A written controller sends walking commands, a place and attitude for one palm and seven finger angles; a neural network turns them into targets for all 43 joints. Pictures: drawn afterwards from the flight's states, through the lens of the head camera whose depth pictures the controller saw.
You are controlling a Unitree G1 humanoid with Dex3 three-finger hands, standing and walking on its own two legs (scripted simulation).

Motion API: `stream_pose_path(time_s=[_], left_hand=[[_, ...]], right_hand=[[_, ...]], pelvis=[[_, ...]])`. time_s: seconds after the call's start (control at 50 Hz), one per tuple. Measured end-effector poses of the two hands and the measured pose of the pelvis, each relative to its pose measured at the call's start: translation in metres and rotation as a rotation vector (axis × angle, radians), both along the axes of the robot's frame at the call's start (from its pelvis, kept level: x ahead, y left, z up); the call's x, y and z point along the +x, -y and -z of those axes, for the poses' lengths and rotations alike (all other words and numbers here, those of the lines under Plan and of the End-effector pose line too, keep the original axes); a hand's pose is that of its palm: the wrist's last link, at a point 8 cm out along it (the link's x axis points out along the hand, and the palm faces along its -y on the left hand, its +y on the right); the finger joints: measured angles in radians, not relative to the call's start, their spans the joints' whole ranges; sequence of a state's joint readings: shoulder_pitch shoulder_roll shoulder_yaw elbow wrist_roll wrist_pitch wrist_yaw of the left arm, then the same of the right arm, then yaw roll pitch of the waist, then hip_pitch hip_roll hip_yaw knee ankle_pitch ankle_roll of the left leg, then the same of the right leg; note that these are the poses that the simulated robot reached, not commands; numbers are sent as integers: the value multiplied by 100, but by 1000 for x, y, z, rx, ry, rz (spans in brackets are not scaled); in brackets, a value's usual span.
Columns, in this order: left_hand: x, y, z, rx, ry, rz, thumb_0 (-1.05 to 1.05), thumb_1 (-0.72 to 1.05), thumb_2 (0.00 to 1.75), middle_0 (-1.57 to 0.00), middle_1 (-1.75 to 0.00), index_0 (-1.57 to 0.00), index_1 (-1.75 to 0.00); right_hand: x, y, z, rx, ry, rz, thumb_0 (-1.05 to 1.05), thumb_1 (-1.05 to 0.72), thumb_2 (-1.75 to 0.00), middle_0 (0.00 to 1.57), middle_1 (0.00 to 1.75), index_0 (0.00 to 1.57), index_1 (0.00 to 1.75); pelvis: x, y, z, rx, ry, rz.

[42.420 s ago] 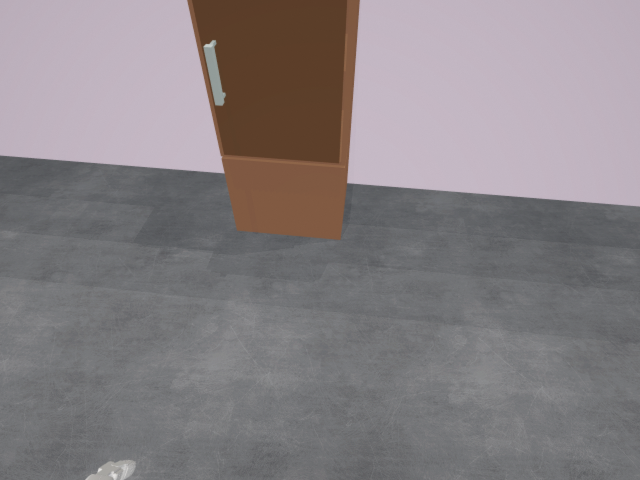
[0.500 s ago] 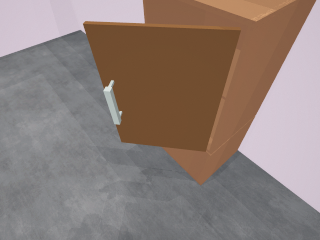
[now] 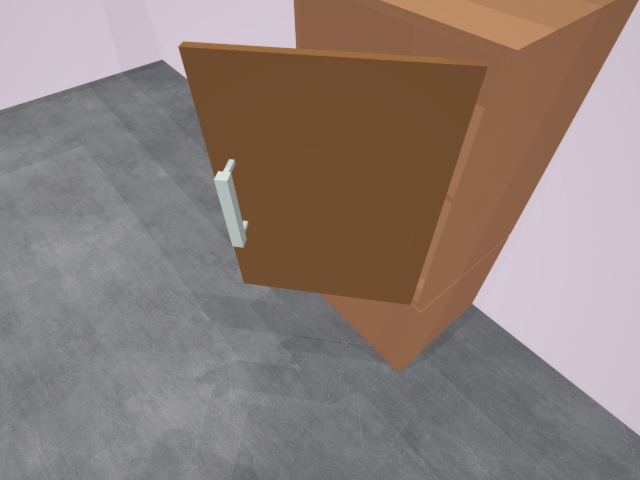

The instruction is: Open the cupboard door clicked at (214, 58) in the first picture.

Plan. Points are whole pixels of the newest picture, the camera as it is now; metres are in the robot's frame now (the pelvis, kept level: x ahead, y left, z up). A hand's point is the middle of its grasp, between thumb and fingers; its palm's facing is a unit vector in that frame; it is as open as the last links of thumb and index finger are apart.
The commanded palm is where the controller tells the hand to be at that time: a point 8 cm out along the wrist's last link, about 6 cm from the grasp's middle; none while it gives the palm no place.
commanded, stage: look again from close up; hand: left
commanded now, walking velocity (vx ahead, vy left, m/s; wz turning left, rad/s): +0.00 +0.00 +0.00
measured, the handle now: (235, 204) +0.58 +0.20 -0.04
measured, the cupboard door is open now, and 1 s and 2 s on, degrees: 41 41 41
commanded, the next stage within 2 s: shuffle to correct the standing spot in 0.02 s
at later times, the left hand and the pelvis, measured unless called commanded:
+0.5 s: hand out of the picture +0.02 +0.20 -0.18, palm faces +0.01 -0.98 -0.19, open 7.4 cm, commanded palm none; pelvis +0.02 +0.03 -0.01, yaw -2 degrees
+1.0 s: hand out of the picture +0.06 +0.22 -0.18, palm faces -0.01 -0.97 -0.23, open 7.3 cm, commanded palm none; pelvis +0.02 +0.04 -0.01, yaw -2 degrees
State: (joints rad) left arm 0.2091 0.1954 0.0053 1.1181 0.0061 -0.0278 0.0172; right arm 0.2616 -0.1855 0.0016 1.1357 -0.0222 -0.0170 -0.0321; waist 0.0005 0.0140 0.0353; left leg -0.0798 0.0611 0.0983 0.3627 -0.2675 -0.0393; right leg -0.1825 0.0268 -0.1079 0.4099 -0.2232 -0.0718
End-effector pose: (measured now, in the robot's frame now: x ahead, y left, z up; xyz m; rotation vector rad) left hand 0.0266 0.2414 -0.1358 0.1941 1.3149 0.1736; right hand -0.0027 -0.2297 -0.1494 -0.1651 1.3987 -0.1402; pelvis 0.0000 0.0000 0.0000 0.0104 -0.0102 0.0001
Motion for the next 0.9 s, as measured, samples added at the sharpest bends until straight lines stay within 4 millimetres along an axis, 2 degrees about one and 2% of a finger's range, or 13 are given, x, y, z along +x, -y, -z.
stream_pose_path(time_s=[0.22, 0.34, 0.42, 0.52, 0.72, 0.9], left_hand=[[-5, -3, 1, -7, -7, 0, 1, 90, 90, -20, -30, -20, -30], [-11, -8, 5, -16, -34, -14, 1, 90, 90, -20, -30, -20, -30], [-12, -12, 10, -31, -70, -16, 1, 90, 90, -20, -29, -20, -30], [-3, -11, 16, -51, -84, -7, 1, 90, 90, -20, -29, -20, -30], [19, -21, 15, -30, -63, 13, 2, 93, 90, -20, -29, -20, -30], [31, -23, 11, -21, -18, 16, 1, 92, 90, -20, -29, -20, -30]], right_hand=[[-13, -12, 2, 16, -25, 6, 0, -91, -90, 20, 30, 20, 30], [-18, -19, 3, 14, -47, 22, 0, -91, -90, 20, 30, 20, 30], [-23, -29, 0, 9, -63, 42, 0, -91, -90, 20, 30, 20, 30], [-27, -45, 0, 15, -90, 64, 0, -91, -90, 20, 30, 20, 30], [-11, -65, 5, 40, -74, 86, 0, -91, -90, 20, 30, 20, 30], [7, -57, 6, 24, -28, 70, 1, -92, -90, 20, 30, 20, 30]], pelvis=[[-3, -6, 0, 1, -1, 5], [3, -14, 3, -11, -11, 19], [10, -21, 4, -7, -18, 27], [18, -28, 5, -2, -16, 34], [26, -35, 6, -3, -14, 37], [25, -36, 5, -2, -9, 32]])
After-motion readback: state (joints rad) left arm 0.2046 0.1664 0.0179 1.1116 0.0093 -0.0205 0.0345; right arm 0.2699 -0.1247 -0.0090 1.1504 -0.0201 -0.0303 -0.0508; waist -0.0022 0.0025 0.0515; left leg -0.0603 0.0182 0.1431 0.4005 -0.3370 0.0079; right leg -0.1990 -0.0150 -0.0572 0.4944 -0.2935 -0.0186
